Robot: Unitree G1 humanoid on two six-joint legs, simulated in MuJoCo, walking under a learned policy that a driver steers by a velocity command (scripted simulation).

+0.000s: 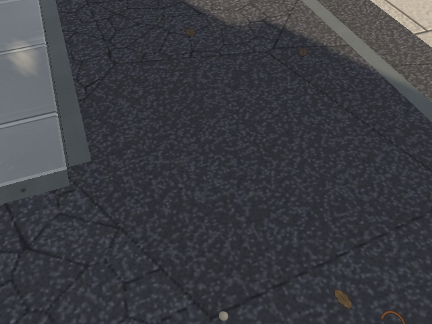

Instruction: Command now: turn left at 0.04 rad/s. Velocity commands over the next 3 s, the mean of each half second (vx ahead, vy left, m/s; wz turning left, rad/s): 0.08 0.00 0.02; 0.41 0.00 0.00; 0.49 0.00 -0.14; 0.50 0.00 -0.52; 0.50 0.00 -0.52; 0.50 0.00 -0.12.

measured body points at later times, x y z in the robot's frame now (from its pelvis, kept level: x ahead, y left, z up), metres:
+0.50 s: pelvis +0.05 +0.01 +0.00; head +0.05 +0.01 +0.45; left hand +0.07 +0.27 -0.14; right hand +0.16 -0.25 -0.11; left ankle +0.06 +0.11 -0.72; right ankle -0.02 -0.12 -0.73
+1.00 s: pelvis +0.27 -0.01 -0.01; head +0.31 -0.01 +0.44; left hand +0.52 +0.20 -0.09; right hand +0.20 -0.27 -0.14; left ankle +0.07 +0.12 -0.73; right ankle +0.44 -0.12 -0.72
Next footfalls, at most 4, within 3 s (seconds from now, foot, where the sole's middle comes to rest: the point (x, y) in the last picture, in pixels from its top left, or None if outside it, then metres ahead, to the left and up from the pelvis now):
1.02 right None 0.47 -0.12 -0.77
1.56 left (197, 248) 0.77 0.10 -0.77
2.08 right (290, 205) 0.95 -0.24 -0.77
2.58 left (281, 137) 1.31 -0.24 -0.77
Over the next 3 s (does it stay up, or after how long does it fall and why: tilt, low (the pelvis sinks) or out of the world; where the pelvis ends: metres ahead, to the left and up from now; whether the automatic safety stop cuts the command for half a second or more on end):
stays up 1.29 -0.36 0.01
